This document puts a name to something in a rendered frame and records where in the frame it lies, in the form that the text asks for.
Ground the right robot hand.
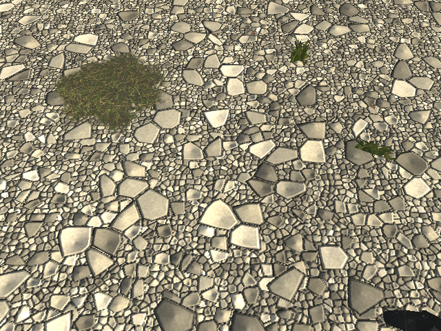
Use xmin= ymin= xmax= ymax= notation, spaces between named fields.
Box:
xmin=383 ymin=310 xmax=441 ymax=331

